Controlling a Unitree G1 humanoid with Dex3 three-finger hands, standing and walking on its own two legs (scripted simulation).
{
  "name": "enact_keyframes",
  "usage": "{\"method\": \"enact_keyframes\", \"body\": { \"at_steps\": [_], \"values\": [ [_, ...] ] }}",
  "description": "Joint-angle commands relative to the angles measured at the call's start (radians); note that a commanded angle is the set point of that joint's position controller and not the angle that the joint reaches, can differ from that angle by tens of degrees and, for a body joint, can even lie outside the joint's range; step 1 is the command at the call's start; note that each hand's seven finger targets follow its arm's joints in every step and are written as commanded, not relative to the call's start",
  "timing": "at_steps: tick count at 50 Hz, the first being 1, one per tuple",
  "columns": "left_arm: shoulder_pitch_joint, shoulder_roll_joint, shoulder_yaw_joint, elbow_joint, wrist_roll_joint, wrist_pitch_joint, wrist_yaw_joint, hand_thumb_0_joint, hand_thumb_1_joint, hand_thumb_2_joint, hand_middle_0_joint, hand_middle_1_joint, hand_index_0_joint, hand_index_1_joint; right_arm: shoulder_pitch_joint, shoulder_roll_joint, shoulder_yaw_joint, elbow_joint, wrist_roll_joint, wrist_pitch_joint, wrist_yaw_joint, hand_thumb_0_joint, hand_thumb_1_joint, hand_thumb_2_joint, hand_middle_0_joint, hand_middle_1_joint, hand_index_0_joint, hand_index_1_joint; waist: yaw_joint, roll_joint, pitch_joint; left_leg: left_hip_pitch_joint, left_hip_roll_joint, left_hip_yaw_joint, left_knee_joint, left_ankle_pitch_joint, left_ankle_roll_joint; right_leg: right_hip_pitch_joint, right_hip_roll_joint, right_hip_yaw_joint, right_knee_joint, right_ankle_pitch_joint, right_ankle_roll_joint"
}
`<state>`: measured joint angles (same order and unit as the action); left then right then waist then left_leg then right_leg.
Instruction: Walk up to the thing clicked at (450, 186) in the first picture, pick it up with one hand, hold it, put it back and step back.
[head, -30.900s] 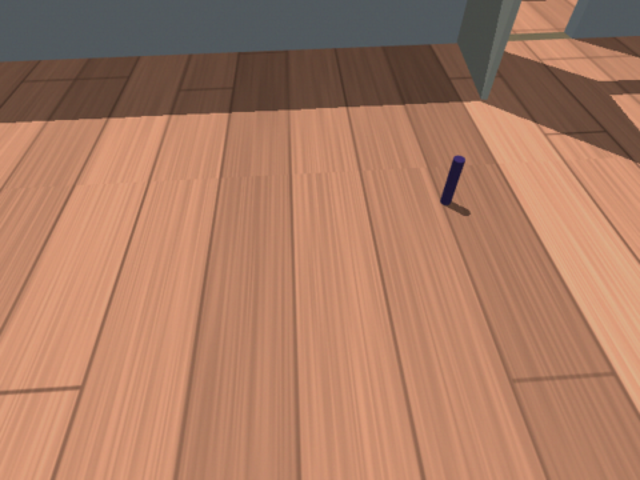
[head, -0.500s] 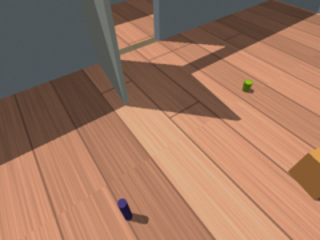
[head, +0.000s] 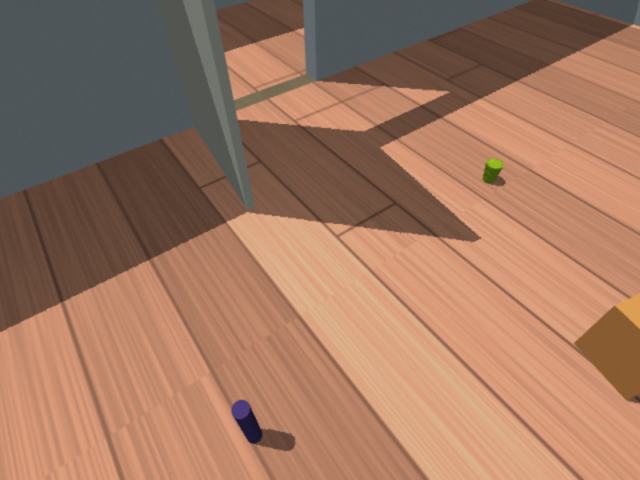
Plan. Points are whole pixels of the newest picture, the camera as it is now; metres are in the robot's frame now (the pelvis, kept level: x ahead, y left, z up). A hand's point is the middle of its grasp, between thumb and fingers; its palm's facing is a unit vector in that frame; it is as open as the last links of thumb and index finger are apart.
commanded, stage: stand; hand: left
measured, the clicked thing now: (248, 423) +0.37 +0.22 -0.66
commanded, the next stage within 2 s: step back in 0.04 s
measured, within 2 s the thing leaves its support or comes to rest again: neither
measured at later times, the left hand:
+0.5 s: hand out of the picture +0.08 +0.31 -0.18, palm faces -0.05 -0.94 -0.35, open 7.4 cm
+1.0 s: hand out of the picture -0.05 +0.31 -0.15, palm faces -0.05 -0.91 -0.41, open 7.4 cm
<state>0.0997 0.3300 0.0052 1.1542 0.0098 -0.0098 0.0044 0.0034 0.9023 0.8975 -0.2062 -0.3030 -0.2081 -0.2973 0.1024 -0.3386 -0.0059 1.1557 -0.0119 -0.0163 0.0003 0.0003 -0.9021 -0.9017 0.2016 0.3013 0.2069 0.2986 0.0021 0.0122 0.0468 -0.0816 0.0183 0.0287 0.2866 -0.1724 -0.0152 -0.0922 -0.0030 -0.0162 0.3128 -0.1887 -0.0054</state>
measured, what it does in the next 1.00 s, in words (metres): walks backwards: left foot, then right foot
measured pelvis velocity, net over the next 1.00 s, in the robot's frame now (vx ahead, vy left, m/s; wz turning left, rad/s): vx -0.17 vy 0.05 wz -0.07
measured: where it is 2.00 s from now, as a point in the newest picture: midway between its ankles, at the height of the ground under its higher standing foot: outside the picture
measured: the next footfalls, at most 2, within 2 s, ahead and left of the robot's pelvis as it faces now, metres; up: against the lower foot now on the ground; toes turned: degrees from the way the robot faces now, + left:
left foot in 0.36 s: -0.04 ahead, +0.14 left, +0.00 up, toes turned -1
right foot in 0.80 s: -0.10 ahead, -0.05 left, +0.00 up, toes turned +1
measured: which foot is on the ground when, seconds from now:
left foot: down 0.00-0.18, up 0.20-0.34, down 0.36-0.86, up 0.88-1.00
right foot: down 0.00-0.38, up 0.40-0.78, down 0.80-1.00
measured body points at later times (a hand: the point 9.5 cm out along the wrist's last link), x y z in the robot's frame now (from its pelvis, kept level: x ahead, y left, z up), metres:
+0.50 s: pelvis -0.07 +0.06 -0.02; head +0.01 +0.09 +0.42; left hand +0.08 +0.36 -0.16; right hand -0.02 -0.26 -0.12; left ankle -0.08 +0.14 -0.75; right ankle -0.05 -0.09 -0.70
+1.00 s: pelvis -0.17 +0.05 -0.02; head -0.11 +0.03 +0.43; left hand -0.04 +0.36 -0.12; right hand -0.07 -0.26 -0.15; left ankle -0.18 +0.18 -0.68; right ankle -0.14 -0.05 -0.75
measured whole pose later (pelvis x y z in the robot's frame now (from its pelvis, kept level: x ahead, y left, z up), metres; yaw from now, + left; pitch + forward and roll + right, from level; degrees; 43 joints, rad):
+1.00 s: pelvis -0.17 +0.05 -0.02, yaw -4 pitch -2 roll +2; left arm 0.14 0.36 0.07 0.83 0.03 0.05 0.01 0.01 0.90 0.90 -0.21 -0.30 -0.21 -0.30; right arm 0.12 -0.37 -0.05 0.89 0.00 0.04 -0.01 0.00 -0.90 -0.90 0.20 0.30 0.21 0.30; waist 0.02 -0.01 0.17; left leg -0.41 -0.13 -0.11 1.09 -0.52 0.00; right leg -0.29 0.03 0.07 0.59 -0.25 -0.05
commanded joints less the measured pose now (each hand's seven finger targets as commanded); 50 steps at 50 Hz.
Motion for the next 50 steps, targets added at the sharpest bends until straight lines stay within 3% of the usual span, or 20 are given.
{"method": "enact_keyframes", "body": {
  "at_steps": [1, 2, 6, 10, 13, 15, 17, 18, 19, 20, 22, 25, 33, 37, 40, 42, 43, 44, 48, 50],
  "values": [
    [-0.039, 0.206, 0.037, -0.059, 0.001, -0.029, 0.015, 0.0, 0.9, 0.9, -0.2, -0.3, -0.2, -0.3, -0.035, -0.203, -0.036, -0.055, 0.001, -0.016, -0.017, 0.0, -0.9, -0.9, 0.2, 0.3, 0.2, 0.3, -0.006, -0.017, -0.1, 0.035, 0.124, -0.091, -0.017, 0.198, 0.029, 0.021, -0.136, 0.103, -0.043, 0.246, -0.012],
    [-0.031, 0.288, 0.085, -0.091, -0.019, -0.017, 0.016, 0.0, 0.9, 0.9, -0.2, -0.3, -0.2, -0.3, -0.068, -0.251, -0.056, -0.085, 0.003, 0.002, -0.013, 0.0, -0.9, -0.9, 0.2, 0.3, 0.2, 0.3, 0.001, -0.039, 0.008, -0.053, 0.101, -0.096, 0.091, 0.308, 0.055, -0.051, -0.121, 0.118, 0.034, 0.411, -0.018],
    [-0.02, 0.301, 0.101, -0.148, -0.019, -0.005, 0.022, 0.0, 0.9, 0.9, -0.2, -0.3, -0.2, -0.3, -0.02, -0.22, -0.064, -0.134, 0.016, 0.025, -0.011, 0.0, -0.9, -0.9, 0.2, 0.3, 0.2, 0.3, -0.013, -0.096, -0.073, -0.086, 0.03, -0.045, 0.261, 0.206, 0.05, -0.043, -0.191, 0.178, 0.044, 0.48, -0.109],
    [-0.078, 0.327, 0.113, -0.236, 0.012, 0.004, 0.024, 0.0, 0.9, 0.9, -0.2, -0.3, -0.2, -0.3, 0.03, -0.217, -0.083, -0.175, 0.005, 0.054, -0.003, 0.0, -0.9, -0.9, 0.2, 0.3, 0.2, 0.3, -0.011, -0.19, -0.107, -0.167, -0.054, -0.067, 0.577, -0.34, 0.055, -0.106, -0.348, 0.3, 0.044, 0.449, -0.255],
    [-0.114, 0.295, 0.105, -0.283, 0.024, 0.014, 0.023, 0.0, 0.9, 0.9, -0.2, -0.3, -0.2, -0.3, 0.068, -0.215, -0.089, -0.2, 0.014, 0.053, 0.006, 0.0, -0.9, -0.9, 0.2, 0.3, 0.2, 0.3, -0.027, -0.191, -0.126, -0.182, -0.042, -0.091, 0.537, -0.323, 0.069, -0.092, -0.294, 0.217, 0.133, 0.48, -0.224],
    [-0.114, 0.282, 0.096, -0.298, 0.02, 0.025, 0.023, 0.0, 0.9, 0.9, -0.2, -0.3, -0.2, -0.3, 0.086, -0.214, -0.091, -0.21, 0.008, 0.044, 0.002, 0.0, -0.9, -0.9, 0.2, 0.3, 0.2, 0.3, -0.031, -0.17, -0.134, -0.176, -0.039, -0.056, 0.371, -0.176, 0.058, -0.06, -0.235, 0.17, 0.213, 0.455, -0.17],
    [-0.115, 0.264, 0.089, -0.321, 0.0, 0.042, 0.02, 0.0, 0.9, 0.9, -0.2, -0.3, -0.2, -0.3, 0.103, -0.237, -0.102, -0.216, -0.01, 0.031, -0.008, 0.0, -0.9, -0.9, 0.2, 0.3, 0.2, 0.3, -0.047, -0.039, -0.12, -0.109, 0.045, -0.117, 0.141, 0.275, 0.061, -0.106, -0.13, 0.101, 0.349, 0.311, -0.086],
    [-0.101, 0.226, 0.083, -0.336, -0.014, 0.048, 0.021, 0.0, 0.9, 0.9, -0.2, -0.3, -0.2, -0.3, 0.097, -0.302, -0.118, -0.223, -0.023, 0.026, -0.012, 0.0, -0.9, -0.9, 0.2, 0.3, 0.2, 0.3, -0.033, 0.129, -0.131, -0.012, 0.164, -0.287, 0.124, 0.557, 0.093, -0.235, 0.006, 0.062, 0.488, 0.1, -0.042],
    [-0.097, 0.2, 0.079, -0.336, -0.01, 0.056, 0.028, 0.0, 0.9, 0.9, -0.2, -0.3, -0.2, -0.3, 0.112, -0.322, -0.125, -0.229, -0.028, 0.022, -0.015, 0.0, -0.9, -0.9, 0.2, 0.3, 0.2, 0.3, -0.034, 0.157, -0.115, 0.095, 0.227, -0.366, 0.136, 0.735, 0.136, -0.395, 0.112, 0.105, 0.567, -0.37, -0.03],
    [-0.067, 0.203, 0.075, -0.338, -0.001, 0.061, 0.037, 0.0, 0.9, 0.9, -0.2, -0.3, -0.2, -0.3, 0.117, -0.351, -0.13, -0.241, -0.024, 0.022, -0.019, 0.0, -0.9, -0.9, 0.2, 0.3, 0.2, 0.3, -0.037, 0.137, -0.127, 0.087, 0.268, -0.351, 0.179, 0.852, 0.161, -0.404, 0.109, 0.164, 0.656, -0.446, -0.026],
    [-0.097, 0.226, 0.083, -0.327, 0.004, 0.063, 0.045, 0.0, 0.9, 0.9, -0.2, -0.3, -0.2, -0.3, 0.077, -0.333, -0.132, -0.269, -0.016, 0.026, -0.029, 0.0, -0.9, -0.9, 0.2, 0.3, 0.2, 0.3, -0.056, 0.149, -0.111, 0.011, 0.255, -0.356, 0.132, 0.698, 0.13, -0.386, 0.11, 0.231, 0.727, -0.401, -0.025],
    [0.0, 0.228, 0.085, -0.318, -0.008, 0.067, 0.037, 0.0, 0.9, 0.9, -0.2, -0.3, -0.2, -0.3, 0.001, -0.271, -0.114, -0.304, -0.018, 0.02, -0.046, 0.0, -0.9, -0.9, 0.2, 0.3, 0.2, 0.3, 0.013, 0.132, -0.097, 0.087, 0.161, -0.226, 0.186, 0.696, 0.079, -0.447, 0.112, 0.215, 0.785, -0.248, -0.022],
    [-0.018, 0.226, 0.104, -0.364, 0.009, 0.054, 0.028, 0.0, 0.9, 0.9, -0.2, -0.3, -0.2, -0.3, 0.111, -0.266, -0.127, -0.318, -0.01, 0.018, -0.054, 0.0, -0.9, -0.9, 0.2, 0.3, 0.2, 0.3, -0.053, 0.085, -0.081, 0.127, 0.202, -0.255, 0.187, 0.575, 0.119, -0.382, 0.071, 0.159, 0.571, -0.272, 0.01],
    [0.035, 0.215, 0.107, -0.361, 0.018, 0.043, 0.021, 0.0, 0.9, 0.9, -0.2, -0.3, -0.2, -0.3, 0.063, -0.271, -0.125, -0.34, -0.005, 0.02, -0.045, 0.0, -0.9, -0.9, 0.2, 0.3, 0.2, 0.3, -0.031, 0.098, -0.131, 0.076, 0.228, -0.277, 0.209, 0.445, 0.172, -0.257, 0.027, 0.1, 0.38, -0.242, -0.015],
    [0.1, 0.213, 0.116, -0.333, 0.027, 0.032, 0.016, 0.0, 0.9, 0.9, -0.2, -0.3, -0.2, -0.3, 0.008, -0.274, -0.119, -0.347, 0.003, 0.027, -0.036, 0.0, -0.9, -0.9, 0.2, 0.3, 0.2, 0.3, 0.01, 0.033, -0.131, -0.079, 0.203, -0.256, 0.254, 0.273, 0.165, -0.09, 0.024, 0.11, 0.195, -0.015, -0.049],
    [0.096, 0.268, 0.131, -0.346, 0.03, 0.026, 0.015, 0.0, 0.9, 0.9, -0.2, -0.3, -0.2, -0.3, -0.004, -0.245, -0.108, -0.359, 0.012, 0.027, -0.031, 0.0, -0.9, -0.9, 0.2, 0.3, 0.2, 0.3, 0.008, -0.13, -0.116, -0.27, 0.078, -0.183, 0.374, 0.017, 0.101, -0.02, -0.115, 0.31, 0.167, 0.185, -0.141],
    [0.058, 0.329, 0.141, -0.365, 0.022, 0.028, 0.009, 0.0, 0.9, 0.9, -0.2, -0.3, -0.2, -0.3, -0.026, -0.217, -0.102, -0.358, 0.013, 0.033, -0.031, 0.0, -0.9, -0.9, 0.2, 0.3, 0.2, 0.3, 0.028, -0.276, -0.042, -0.285, -0.091, -0.075, 0.561, -0.232, 0.035, -0.164, -0.281, 0.502, 0.042, 0.202, -0.271],
    [0.013, 0.336, 0.141, -0.399, 0.028, 0.021, 0.012, 0.0, 0.9, 0.9, -0.2, -0.3, -0.2, -0.3, -0.017, -0.224, -0.105, -0.347, 0.006, 0.043, -0.035, 0.0, -0.9, -0.9, 0.2, 0.3, 0.2, 0.3, 0.031, -0.292, -0.003, -0.266, -0.124, -0.118, 0.777, -0.454, 0.017, -0.256, -0.367, 0.591, -0.005, 0.212, -0.333],
    [-0.04, 0.253, 0.132, -0.438, 0.02, 0.02, 0.024, 0.0, 0.9, 0.9, -0.2, -0.3, -0.2, -0.3, 0.087, -0.23, -0.093, -0.304, 0.014, 0.041, -0.029, 0.0, -0.9, -0.9, 0.2, 0.3, 0.2, 0.3, -0.01, -0.126, -0.016, -0.334, -0.156, -0.191, 0.903, -0.359, 0.006, -0.176, -0.218, 0.336, 0.076, 0.367, -0.238],
    [0.005, 0.247, 0.13, -0.443, 0.025, 0.023, 0.023, 0.0, 0.9, 0.9, -0.2, -0.3, -0.2, -0.3, 0.089, -0.232, -0.084, -0.312, 0.013, 0.037, -0.035, 0.0, -0.9, -0.9, 0.2, 0.3, 0.2, 0.3, 0.014, -0.102, -0.061, -0.355, -0.162, -0.172, 0.884, -0.346, -0.006, -0.079, -0.18, 0.296, 0.125, 0.427, -0.214]
  ]
}}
